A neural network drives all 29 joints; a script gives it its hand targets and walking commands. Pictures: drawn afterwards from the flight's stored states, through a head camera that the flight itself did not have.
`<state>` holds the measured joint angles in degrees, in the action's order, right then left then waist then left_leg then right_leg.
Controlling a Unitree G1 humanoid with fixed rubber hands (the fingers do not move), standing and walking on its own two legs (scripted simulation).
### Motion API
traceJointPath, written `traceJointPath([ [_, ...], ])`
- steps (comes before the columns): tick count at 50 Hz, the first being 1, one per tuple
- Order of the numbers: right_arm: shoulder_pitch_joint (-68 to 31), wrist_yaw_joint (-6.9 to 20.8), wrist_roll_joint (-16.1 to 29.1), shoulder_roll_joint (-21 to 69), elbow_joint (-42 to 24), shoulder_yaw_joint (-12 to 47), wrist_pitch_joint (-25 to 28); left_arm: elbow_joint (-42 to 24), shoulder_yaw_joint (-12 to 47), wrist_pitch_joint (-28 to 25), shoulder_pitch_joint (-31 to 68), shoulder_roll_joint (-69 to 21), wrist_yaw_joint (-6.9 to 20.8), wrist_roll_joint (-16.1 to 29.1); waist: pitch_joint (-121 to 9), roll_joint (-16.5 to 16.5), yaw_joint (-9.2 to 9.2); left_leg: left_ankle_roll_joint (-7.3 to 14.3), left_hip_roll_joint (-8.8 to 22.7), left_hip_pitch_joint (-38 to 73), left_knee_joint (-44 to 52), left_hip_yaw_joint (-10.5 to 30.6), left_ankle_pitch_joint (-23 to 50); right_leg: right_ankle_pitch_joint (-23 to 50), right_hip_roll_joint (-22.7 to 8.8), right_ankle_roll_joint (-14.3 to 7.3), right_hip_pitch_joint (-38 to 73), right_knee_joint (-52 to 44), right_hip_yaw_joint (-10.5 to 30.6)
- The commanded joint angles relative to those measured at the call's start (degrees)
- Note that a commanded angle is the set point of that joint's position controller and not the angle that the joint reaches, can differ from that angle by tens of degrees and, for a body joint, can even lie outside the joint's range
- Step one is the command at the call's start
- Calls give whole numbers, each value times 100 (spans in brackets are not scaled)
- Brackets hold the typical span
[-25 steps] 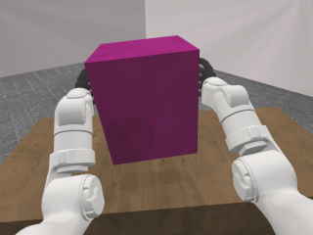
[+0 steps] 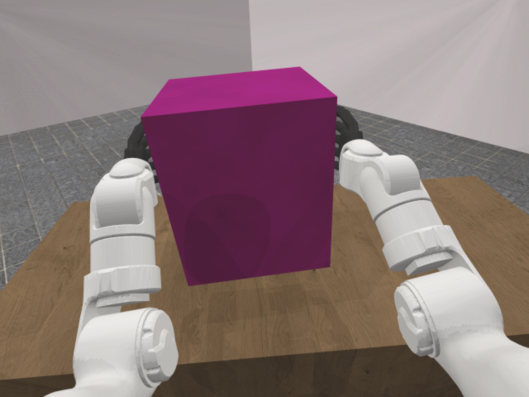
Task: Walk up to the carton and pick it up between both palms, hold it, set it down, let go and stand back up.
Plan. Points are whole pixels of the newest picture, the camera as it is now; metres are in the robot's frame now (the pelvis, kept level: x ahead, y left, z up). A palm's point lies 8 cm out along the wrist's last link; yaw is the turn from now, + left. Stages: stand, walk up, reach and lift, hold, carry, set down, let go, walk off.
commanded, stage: hold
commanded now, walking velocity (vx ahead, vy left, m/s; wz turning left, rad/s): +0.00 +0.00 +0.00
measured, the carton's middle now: (247, 170) +0.38 +0.00 +0.25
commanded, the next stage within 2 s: none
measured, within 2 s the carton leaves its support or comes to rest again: neither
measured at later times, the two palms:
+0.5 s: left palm (136, 163) +0.36 +0.15 +0.29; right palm (353, 141) +0.35 -0.15 +0.30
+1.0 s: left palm (140, 166) +0.37 +0.15 +0.28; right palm (351, 149) +0.36 -0.16 +0.28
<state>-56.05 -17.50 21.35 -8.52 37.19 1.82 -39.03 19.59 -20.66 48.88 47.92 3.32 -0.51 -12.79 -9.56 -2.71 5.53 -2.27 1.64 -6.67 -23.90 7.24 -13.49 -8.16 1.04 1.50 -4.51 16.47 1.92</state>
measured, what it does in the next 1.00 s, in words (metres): stands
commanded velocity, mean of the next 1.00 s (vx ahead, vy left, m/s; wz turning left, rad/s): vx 0.00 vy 0.00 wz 0.00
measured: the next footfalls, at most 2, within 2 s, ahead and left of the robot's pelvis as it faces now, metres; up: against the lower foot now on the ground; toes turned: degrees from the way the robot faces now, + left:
none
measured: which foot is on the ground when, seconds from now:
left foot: down 0.00-1.00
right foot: down 0.00-1.00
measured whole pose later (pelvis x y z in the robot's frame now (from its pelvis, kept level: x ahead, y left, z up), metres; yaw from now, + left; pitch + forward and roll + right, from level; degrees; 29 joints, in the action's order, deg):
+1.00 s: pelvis +0.00 +0.00 +0.00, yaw +0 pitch -3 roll -2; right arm -57.4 -17.4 21.3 -9.0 38.5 1.8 -39.2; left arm 21.8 -20.7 48.5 49.7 3.8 -0.7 -12.7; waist -10.0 -2.8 5.6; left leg -2.4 1.7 -7.3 -23.8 7.4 -13.2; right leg -8.0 1.2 1.4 -5.0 16.4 2.0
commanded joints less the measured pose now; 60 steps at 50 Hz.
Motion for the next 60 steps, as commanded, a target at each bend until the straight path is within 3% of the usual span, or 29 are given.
traceJointPath([
  [1,-5020,781,1088,4149,-2209,1347,215,-927,2488,-527,5291,-3533,861,1218,-2169,140,40,-132,-547,76,310,-482,1752,1559,436,116,1051,-18,-175],
  [2,-4988,780,1042,4152,-2099,1290,200,-910,2458,-522,5347,-3518,882,1201,-2110,60,104,-128,-560,98,324,-498,1655,1472,418,95,1037,-35,-145],
  [4,-5026,794,1096,4125,-2171,1380,223,-950,2488,-518,5267,-3568,887,1195,-2179,99,17,-133,-538,164,339,-492,1746,1451,449,90,1042,-40,-182],
  [7,-4998,803,1003,4044,-1939,1248,217,-929,2546,-502,5317,-3571,892,1184,-2116,-43,134,-193,-510,110,348,-486,1704,1343,448,29,1023,-22,-168],
  [12,-5248,898,941,3992,-1628,1044,271,-624,2528,-514,5603,-3656,866,1137,-1851,-219,123,-149,-488,-141,500,-495,1083,630,437,-17,850,-115,-202],
  [22,-5462,1031,739,3877,-911,746,333,-40,2166,-621,5850,-3597,835,1013,-1715,-183,56,-102,-446,-357,653,-497,622,241,428,-57,791,-144,-211],
  [24,-5510,1041,793,3903,-920,791,351,-33,2166,-645,5906,-3583,806,1041,-1857,-224,-17,-90,-459,-344,639,-506,737,378,453,-39,842,-131,-212],
  [25,-5477,1029,782,3903,-952,787,353,29,2150,-632,5766,-3628,795,1035,-1864,-202,53,-106,-445,-242,578,-498,886,483,422,-51,796,-116,-200],
  [26,-5533,1035,838,3964,-1074,864,382,-210,2256,-676,5942,-3669,774,1108,-2148,-245,-6,-103,-474,-172,523,-484,1022,584,458,-41,862,-99,-212],
  [30,-5406,1001,890,3963,-1160,883,349,-241,2231,-693,5882,-3543,757,1202,-2204,-39,105,-104,-460,-15,426,-449,1317,896,457,-6,845,-65,-207],
  [31,-5372,990,922,3897,-1156,861,332,-324,2248,-681,5848,-3617,758,1173,-2230,-222,104,-166,-462,39,422,-456,1438,942,462,-5,835,-51,-229],
  [32,-5461,986,916,3920,-1267,912,345,-242,2304,-655,5831,-3636,765,1208,-2266,-171,124,-143,-480,-2,421,-455,1369,903,460,-22,901,-80,-227],
  [34,-5445,976,955,3998,-1498,973,357,-422,2314,-673,5828,-3638,753,1276,-2410,-126,58,-138,-498,32,376,-458,1526,1126,451,13,973,-53,-200],
  [35,-5355,972,966,3977,-1348,951,317,-484,2310,-677,5879,-3579,745,1259,-2338,-98,108,-143,-497,33,378,-430,1528,1128,458,23,920,-35,-207],
  [36,-5301,963,958,3899,-1252,962,283,-252,2168,-628,5723,-3523,756,1142,-2116,-127,28,-139,-483,-22,400,-446,1506,1079,454,16,939,-69,-218],
  [43,-5278,845,1140,4156,-1953,1302,257,-582,2214,-596,5436,-3395,838,1177,-2411,155,-39,-87,-570,36,278,-484,1887,1828,426,125,1225,3,-141],
  [46,-5165,789,1175,4137,-2139,1350,240,-847,2347,-567,5355,-3439,862,1226,-2474,89,-5,-115,-578,120,234,-470,1984,1950,427,137,1268,32,-130],
  [50,-4940,764,1139,4152,-2156,1344,166,-951,2303,-530,5310,-3382,898,1209,-2326,264,47,-107,-571,123,255,-481,1963,1968,406,159,1177,34,-130],
  [51,-4876,758,1099,4057,-1945,1298,125,-748,2213,-482,5192,-3328,919,1108,-2123,171,11,-116,-557,73,319,-490,1813,1828,398,146,1145,-12,-144],
  [55,-4967,740,1082,4112,-2167,1361,187,-886,2368,-470,5129,-3478,972,1154,-2162,162,66,-129,-566,108,315,-512,1799,1733,419,135,1157,-29,-127],
  [60,-5143,820,1018,4081,-2151,1213,239,-958,2614,-512,5449,-3621,907,1217,-2269,-104,118,-169,-521,111,362,-481,1615,1180,465,46,974,-53,-195],
])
